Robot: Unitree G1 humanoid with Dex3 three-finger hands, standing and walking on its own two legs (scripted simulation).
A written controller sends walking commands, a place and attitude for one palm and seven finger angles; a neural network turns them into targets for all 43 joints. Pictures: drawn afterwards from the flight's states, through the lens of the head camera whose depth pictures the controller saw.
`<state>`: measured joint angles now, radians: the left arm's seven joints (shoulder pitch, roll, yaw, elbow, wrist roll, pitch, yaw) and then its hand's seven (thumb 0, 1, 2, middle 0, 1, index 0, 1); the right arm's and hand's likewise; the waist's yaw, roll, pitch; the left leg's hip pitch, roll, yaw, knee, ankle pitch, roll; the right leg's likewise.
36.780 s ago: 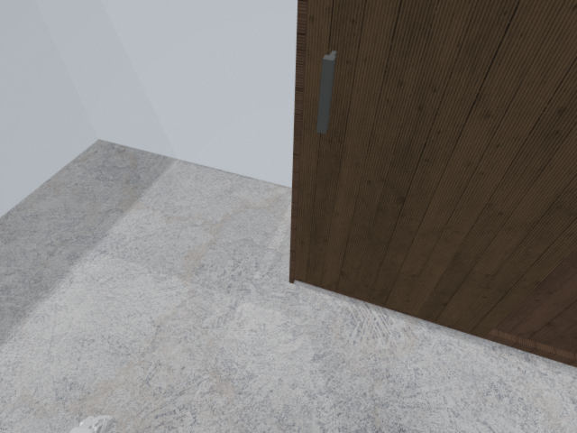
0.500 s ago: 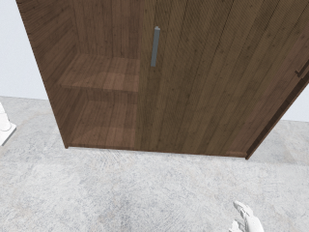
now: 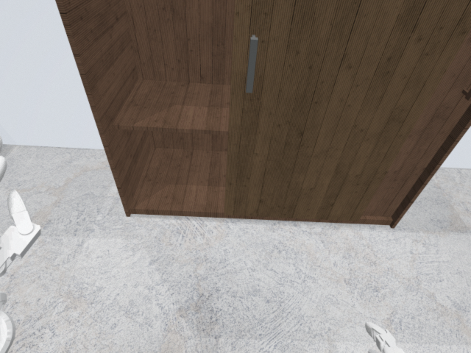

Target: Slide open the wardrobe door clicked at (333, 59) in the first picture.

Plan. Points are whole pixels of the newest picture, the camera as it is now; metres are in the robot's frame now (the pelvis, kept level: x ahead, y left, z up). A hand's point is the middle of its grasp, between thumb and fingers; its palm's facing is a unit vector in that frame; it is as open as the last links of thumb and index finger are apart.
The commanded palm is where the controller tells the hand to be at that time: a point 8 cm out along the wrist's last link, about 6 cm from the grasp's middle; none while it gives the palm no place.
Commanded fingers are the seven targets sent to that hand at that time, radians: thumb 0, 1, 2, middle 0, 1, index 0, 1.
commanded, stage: stop stepping back and stand still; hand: left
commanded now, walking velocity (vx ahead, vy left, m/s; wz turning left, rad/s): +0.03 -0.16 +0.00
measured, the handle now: (251, 64) +0.93 +0.03 +0.11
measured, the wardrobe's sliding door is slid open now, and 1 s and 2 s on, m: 0.50 0.50 0.50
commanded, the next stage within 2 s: let the arm hang, fingers relaxed in 0.16 s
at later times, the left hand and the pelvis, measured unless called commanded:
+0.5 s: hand out of the picture +0.15 +0.19 -0.14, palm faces -0.01 -0.98 -0.22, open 7.4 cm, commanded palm none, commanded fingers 0.00 0.90 0.90 -0.20 -0.30 -0.20 -0.30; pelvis +0.03 +0.01 +0.00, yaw +2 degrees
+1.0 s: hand out of the picture +0.05 +0.22 -0.15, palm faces -0.01 -0.97 -0.22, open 7.3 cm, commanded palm none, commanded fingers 0.00 0.90 0.90 -0.20 -0.30 -0.20 -0.30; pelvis +0.05 +0.03 +0.02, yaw +0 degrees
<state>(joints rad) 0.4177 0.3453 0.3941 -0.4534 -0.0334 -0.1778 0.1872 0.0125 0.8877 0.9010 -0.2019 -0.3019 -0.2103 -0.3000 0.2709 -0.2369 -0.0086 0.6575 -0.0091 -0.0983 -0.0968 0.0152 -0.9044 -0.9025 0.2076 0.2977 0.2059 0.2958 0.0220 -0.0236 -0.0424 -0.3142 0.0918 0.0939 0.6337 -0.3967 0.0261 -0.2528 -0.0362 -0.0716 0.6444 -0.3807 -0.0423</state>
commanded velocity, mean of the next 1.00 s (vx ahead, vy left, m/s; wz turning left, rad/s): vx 0.00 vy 0.00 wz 0.00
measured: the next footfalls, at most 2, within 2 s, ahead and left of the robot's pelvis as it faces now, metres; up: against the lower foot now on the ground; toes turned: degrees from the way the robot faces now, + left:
right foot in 0.24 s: +0.07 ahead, -0.12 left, +0.00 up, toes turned -6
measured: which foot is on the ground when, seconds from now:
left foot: down 0.00-1.00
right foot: down 0.00-0.00, up 0.02-0.22, down 0.24-1.00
